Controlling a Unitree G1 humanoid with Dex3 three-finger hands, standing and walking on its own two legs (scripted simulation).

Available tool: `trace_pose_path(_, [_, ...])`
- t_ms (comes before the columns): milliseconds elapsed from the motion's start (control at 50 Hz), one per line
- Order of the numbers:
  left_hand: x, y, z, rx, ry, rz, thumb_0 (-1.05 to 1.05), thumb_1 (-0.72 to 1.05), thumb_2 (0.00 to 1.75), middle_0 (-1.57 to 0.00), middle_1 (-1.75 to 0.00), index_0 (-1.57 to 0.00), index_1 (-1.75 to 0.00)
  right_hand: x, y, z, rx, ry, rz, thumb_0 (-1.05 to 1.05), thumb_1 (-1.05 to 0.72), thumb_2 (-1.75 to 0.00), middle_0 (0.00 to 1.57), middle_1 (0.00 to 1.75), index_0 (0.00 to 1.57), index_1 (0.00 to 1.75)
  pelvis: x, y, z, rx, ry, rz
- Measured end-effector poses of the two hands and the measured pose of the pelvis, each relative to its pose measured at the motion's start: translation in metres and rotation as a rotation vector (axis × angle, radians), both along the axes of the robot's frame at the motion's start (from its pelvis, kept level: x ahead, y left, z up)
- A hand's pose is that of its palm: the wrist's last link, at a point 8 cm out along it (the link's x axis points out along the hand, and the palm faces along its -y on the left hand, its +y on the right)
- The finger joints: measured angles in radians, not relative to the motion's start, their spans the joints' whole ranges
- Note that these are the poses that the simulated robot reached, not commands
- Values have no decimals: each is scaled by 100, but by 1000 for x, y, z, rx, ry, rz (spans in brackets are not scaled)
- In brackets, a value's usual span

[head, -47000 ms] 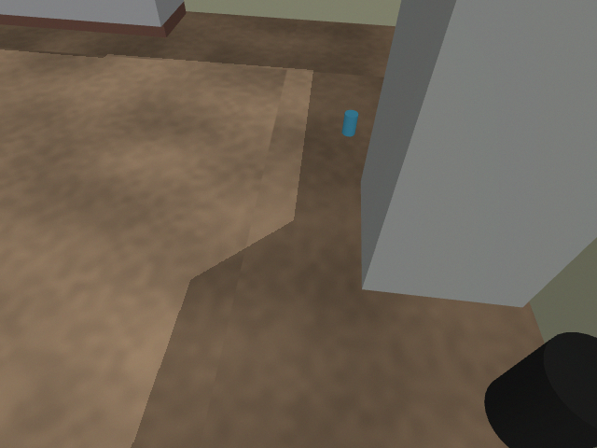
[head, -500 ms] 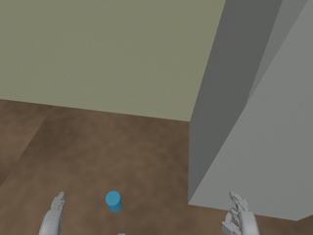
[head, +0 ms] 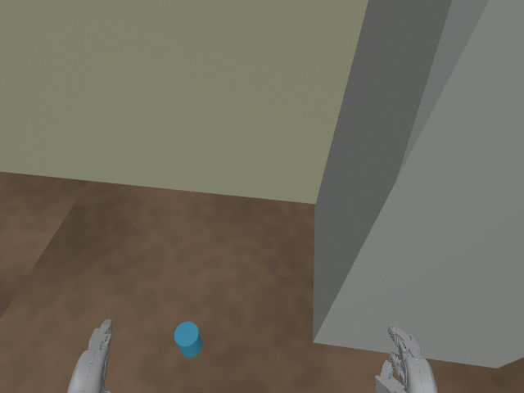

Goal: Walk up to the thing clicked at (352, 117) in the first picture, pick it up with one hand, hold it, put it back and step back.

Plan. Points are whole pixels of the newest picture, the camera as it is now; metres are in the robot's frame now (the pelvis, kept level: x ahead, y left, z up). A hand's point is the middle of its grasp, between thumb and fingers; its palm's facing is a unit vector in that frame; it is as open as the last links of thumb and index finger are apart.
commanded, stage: home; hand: left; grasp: from the side
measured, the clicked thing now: (189, 340) +0.40 +0.22 -0.66
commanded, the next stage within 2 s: stand in 0.86 s
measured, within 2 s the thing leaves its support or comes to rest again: neither
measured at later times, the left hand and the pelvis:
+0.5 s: hand (129, 386) +0.16 +0.19 -0.06, palm faces +0.11 -0.95 -0.28, open 17.4 cm; pelvis -0.01 +0.00 +0.00, yaw +0 degrees
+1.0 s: hand (125, 386) +0.16 +0.19 -0.06, palm faces +0.11 -0.95 -0.28, open 17.3 cm; pelvis -0.01 +0.01 +0.00, yaw +0 degrees
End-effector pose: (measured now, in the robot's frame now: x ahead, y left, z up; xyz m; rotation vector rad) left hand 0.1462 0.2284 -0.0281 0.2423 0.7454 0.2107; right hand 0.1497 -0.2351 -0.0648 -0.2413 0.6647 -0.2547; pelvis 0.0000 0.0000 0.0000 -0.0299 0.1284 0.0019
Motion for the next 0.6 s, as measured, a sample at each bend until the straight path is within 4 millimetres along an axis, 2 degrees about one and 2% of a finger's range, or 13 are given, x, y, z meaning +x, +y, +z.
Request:
trace_pose_path(220, [-4,-2,-2,-13,4,5,-1,-54,5,-6,-6,-5,-6,1,-1,3,-4,-13,3,2,-90,-90,20,30,20,30,-2,-1,1,1,-6,0])
trace_pose_path(600, [-7,5,-1,-9,-5,1,-1,-52,6,-6,-6,-5,-6,-6,9,2,4,-11,6,2,-90,-90,21,30,20,30,-7,6,1,-2,-14,-3])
